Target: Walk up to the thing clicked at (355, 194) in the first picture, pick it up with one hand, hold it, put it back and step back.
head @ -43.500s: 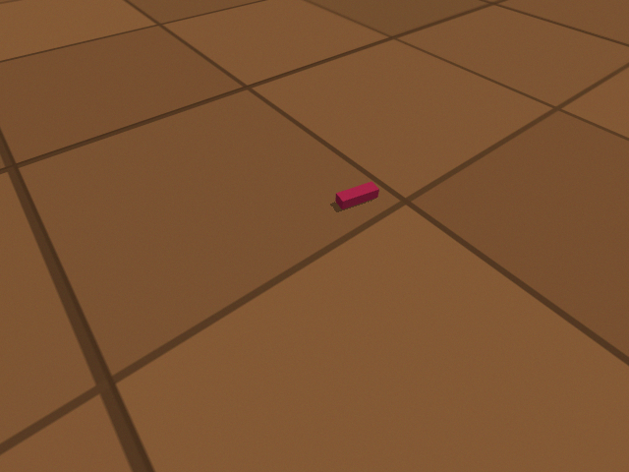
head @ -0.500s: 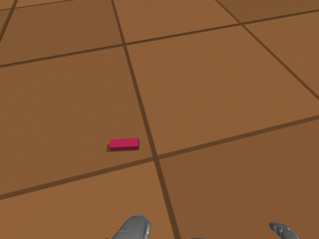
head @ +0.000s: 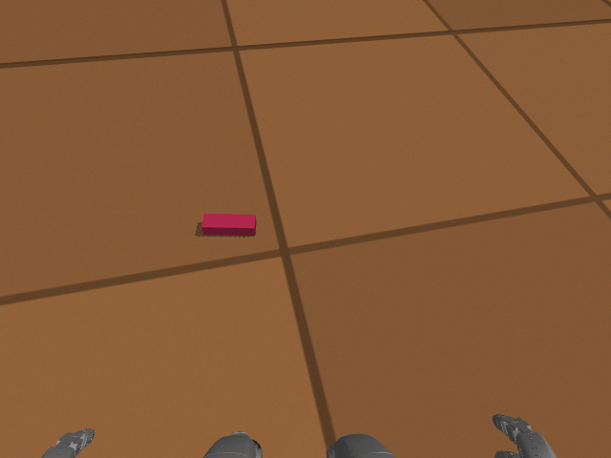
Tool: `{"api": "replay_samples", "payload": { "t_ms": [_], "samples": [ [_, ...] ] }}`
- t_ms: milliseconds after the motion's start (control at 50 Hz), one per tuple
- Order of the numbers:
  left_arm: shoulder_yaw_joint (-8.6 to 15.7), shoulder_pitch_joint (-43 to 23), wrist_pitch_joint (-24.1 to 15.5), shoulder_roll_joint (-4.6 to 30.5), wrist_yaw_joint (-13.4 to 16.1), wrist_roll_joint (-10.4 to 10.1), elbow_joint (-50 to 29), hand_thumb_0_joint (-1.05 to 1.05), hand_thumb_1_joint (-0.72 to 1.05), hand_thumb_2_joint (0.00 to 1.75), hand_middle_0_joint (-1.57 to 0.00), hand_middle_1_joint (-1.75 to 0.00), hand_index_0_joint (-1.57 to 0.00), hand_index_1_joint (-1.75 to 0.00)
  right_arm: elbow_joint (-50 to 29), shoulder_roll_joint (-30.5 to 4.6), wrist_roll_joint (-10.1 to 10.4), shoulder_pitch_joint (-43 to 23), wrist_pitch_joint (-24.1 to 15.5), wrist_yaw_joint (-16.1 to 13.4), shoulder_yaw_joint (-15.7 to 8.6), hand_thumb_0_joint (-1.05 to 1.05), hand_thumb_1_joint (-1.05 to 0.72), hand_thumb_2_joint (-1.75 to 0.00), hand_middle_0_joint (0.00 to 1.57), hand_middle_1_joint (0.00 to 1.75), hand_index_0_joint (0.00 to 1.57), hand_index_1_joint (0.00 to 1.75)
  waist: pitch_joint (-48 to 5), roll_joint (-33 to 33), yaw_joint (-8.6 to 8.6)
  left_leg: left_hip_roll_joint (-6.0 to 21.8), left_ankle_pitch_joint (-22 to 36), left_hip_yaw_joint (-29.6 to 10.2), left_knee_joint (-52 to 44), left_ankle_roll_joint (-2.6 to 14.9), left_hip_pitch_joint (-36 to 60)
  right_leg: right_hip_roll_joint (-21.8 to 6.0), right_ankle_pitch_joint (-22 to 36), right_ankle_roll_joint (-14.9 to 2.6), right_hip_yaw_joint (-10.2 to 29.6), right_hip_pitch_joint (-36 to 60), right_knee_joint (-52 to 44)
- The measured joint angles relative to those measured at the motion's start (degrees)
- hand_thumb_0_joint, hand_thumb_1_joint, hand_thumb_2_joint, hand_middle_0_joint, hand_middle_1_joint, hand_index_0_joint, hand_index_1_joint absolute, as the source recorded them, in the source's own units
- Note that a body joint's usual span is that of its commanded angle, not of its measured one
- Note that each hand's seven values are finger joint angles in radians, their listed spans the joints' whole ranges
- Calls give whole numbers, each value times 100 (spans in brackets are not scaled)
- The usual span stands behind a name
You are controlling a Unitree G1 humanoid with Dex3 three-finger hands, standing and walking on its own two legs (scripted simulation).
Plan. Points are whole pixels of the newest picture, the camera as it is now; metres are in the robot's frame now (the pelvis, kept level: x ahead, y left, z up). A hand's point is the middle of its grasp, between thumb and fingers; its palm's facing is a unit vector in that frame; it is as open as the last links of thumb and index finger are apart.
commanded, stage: step back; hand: left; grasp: from above
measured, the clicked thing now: (229, 224) +0.95 +0.26 -0.74
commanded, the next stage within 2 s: stand in 1.26 s
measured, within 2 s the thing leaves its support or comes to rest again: neither
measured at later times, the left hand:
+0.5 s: hand out of the picture -0.07 +0.26 -0.14, palm faces +0.08 -0.91 -0.40, open 7.3 cm
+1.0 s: hand out of the picture -0.04 +0.26 -0.15, palm faces +0.07 -0.94 -0.34, open 7.3 cm
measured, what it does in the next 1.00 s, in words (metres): walks backwards: right foot, then left foot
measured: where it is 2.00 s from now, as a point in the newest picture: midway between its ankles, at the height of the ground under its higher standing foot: outside the picture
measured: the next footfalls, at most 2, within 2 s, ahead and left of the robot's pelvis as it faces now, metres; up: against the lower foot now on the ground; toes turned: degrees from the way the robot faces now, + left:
right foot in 0.10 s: -0.05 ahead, -0.14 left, +0.00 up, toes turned +3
left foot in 0.40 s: -0.07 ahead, +0.10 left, +0.00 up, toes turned +3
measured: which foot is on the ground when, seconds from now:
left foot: down 0.00-0.12, up 0.14-0.38, down 0.40-1.00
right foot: up 0.00-0.08, down 0.10-1.00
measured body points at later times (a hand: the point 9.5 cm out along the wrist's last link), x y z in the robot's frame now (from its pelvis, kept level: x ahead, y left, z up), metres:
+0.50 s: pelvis -0.12 -0.02 +0.00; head -0.11 -0.02 +0.45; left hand -0.07 +0.31 -0.11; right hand -0.05 -0.32 -0.13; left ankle -0.12 +0.10 -0.73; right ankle -0.10 -0.14 -0.71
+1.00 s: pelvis -0.10 -0.01 +0.01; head -0.09 +0.00 +0.45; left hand -0.05 +0.30 -0.13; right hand -0.01 -0.31 -0.12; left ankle -0.11 +0.10 -0.73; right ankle -0.09 -0.14 -0.73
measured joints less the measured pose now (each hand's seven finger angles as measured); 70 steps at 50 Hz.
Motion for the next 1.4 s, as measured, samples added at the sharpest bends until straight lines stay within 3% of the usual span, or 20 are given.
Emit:
{"api": "replay_samples", "payload": {
  "t_ms": [80,120,140,180,220,280,380,440,500,540,600,660,700,760,820,860,940,1000,1240,1400],
  "samples": [
    [-40,146,-61,-11,-46,23,191,1,91,90,-20,-30,-21,-30,-143,-134,22,-230,35,11,-16,1,-90,-90,21,30,20,30,17,112,80,165,198,120,159,-130,-376,-294,315,-81,-330,793,-1860],
    [-38,177,-127,-115,-52,70,348,1,91,90,-20,-30,-21,-30,-110,-257,64,-319,85,17,-47,1,-90,-90,21,30,20,30,46,373,63,321,245,5,363,-191,-582,-191,598,-161,-508,1059,-2539],
    [-50,213,-133,-182,-73,99,392,1,91,90,-20,-30,-21,-30,-55,-289,90,-318,119,-2,-81,1,-91,-90,20,30,20,30,43,496,20,263,-73,-202,497,-172,-670,-139,644,-185,-597,1021,-2503],
    [-79,373,-134,-204,-107,140,392,1,91,90,-20,-30,-21,-30,77,-234,120,-202,187,-46,-107,1,-91,-90,20,30,20,30,-91,359,147,-166,-1093,-488,1281,-207,-865,-282,691,-248,-501,833,-2354],
    [-97,493,-144,-237,-83,148,421,1,91,90,-21,-30,-21,-30,167,-230,158,-46,189,-48,-95,1,-91,-90,20,30,20,30,-185,271,200,-526,-1346,-692,2164,-196,-958,-427,826,-253,-447,778,-2429],
    [-88,543,-195,-257,-58,180,438,1,91,90,-21,-30,-21,-30,277,-252,153,209,114,-32,-84,1,-91,-90,20,30,20,30,-282,299,159,-640,-1342,-693,2585,-216,-761,-523,988,-230,-544,711,-2530],
    [-49,439,-316,-140,-79,201,310,1,90,90,-21,-30,-21,-30,605,-184,71,570,68,57,-94,1,-91,-90,20,30,20,30,-402,316,119,-310,-1606,-350,1110,-246,238,-608,1014,-230,-875,562,-2397],
    [-46,331,-287,-16,-90,160,334,1,90,90,-21,-30,-21,-30,838,-10,22,601,-42,82,-129,1,-91,-90,20,30,20,30,-349,10,145,-438,-668,-114,-6,-142,802,-852,916,-186,-828,466,-2098],
    [-69,356,-227,-36,-115,93,560,1,91,90,-21,-30,-21,-30,877,81,4,655,-156,135,-90,1,-91,-90,20,30,20,30,-516,-7,50,-406,-600,-110,-62,1,789,-655,275,-249,-608,324,-1710],
    [-72,374,-243,-23,-156,55,652,1,91,90,-20,-30,-21,-30,871,132,-11,658,-226,140,-44,1,-91,-90,20,30,20,30,-571,-16,-1,-343,-530,-116,-185,8,835,-575,244,-267,-552,288,-1591],
    [-63,393,-350,-34,-191,42,758,1,91,90,-20,-30,-21,-30,866,141,-14,596,-247,165,-16,1,-91,-90,21,30,20,30,-615,21,-40,-227,-503,-119,-186,-93,827,-550,553,-256,-623,547,-2339],
    [-54,351,-453,-143,-152,99,875,1,91,90,-20,-30,-21,-30,880,79,46,504,-164,150,-18,1,-91,-90,21,30,20,30,-596,250,-41,-34,-757,-271,179,-169,714,-353,1487,-203,-767,805,-2923],
    [-84,353,-502,-194,-151,129,897,1,91,90,-20,-30,-21,-30,922,63,69,481,-122,126,-25,1,-91,-90,20,30,20,30,-668,266,10,-137,-1313,-401,602,-144,530,-345,1432,-246,-794,778,-2902],
    [-121,304,-532,-288,-142,132,911,1,91,90,-21,-30,-21,-30,960,-27,89,470,-154,133,-47,1,-91,-90,20,30,20,30,-674,271,73,-226,-1486,-384,922,-123,353,-423,1397,-253,-818,801,-2942],
    [-162,235,-505,-316,-160,127,939,1,91,90,-21,-30,-21,-30,1018,-99,82,478,-221,147,-80,1,-91,-90,20,30,20,30,-669,271,91,-165,-1195,-269,326,-111,484,-495,1352,-160,-856,786,-2910],
    [-183,191,-452,-272,-162,101,971,1,91,90,-21,-30,-21,-30,1082,-62,36,451,-269,125,-108,1,-91,-90,20,30,20,30,-620,131,89,-256,-416,-173,-58,-90,639,-619,1245,-83,-792,750,-2745],
    [-198,132,-382,-191,-150,7,1124,1,91,90,-21,-30,-21,-30,1151,72,8,385,-315,121,-47,1,-91,-90,20,30,20,30,-637,-4,51,-281,-498,-79,-176,-23,737,-539,705,-220,-605,720,-2625],
    [-196,29,-453,-154,-113,-13,1218,1,91,90,-20,-30,-21,-30,1188,149,49,262,-313,111,4,1,-91,-90,20,30,20,30,-549,14,41,-204,-544,-69,-214,-55,829,-482,1424,-129,-634,938,-3076],
    [-271,-385,-508,-202,-53,-22,1289,1,91,90,-20,-30,-21,-30,1308,216,126,-231,-265,60,15,1,-91,-90,20,30,20,30,-580,162,8,-201,-577,-58,-397,-66,1057,-485,1293,-64,-626,1152,-3227],
    [-403,-552,-481,-305,-47,-74,1444,1,91,90,-20,-30,-21,-30,1448,201,187,-424,-266,75,98,1,-91,-90,20,30,20,30,-531,158,-28,-218,-203,-43,-1111,-89,1435,-503,1618,-48,-612,1480,-3842]
  ]
}}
